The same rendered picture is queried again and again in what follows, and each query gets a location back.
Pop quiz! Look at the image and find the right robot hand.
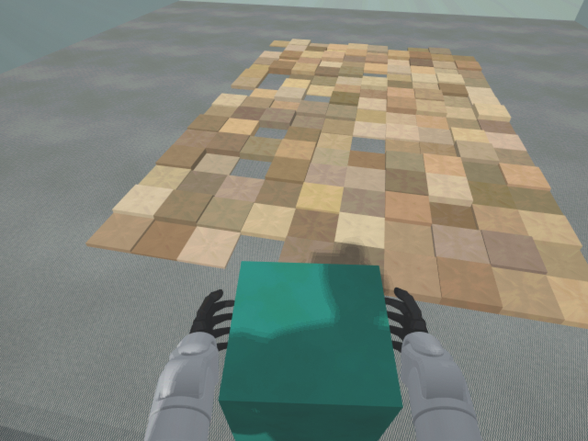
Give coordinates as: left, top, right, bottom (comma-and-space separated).
385, 288, 428, 353

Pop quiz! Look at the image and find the carton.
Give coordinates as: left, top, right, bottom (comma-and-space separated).
219, 261, 403, 441

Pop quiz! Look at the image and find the left robot forearm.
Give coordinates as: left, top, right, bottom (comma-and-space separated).
143, 332, 219, 441

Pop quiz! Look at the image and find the left robot hand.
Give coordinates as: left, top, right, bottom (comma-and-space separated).
190, 289, 235, 351

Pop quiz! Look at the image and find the right robot forearm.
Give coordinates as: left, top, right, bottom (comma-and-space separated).
401, 332, 482, 441

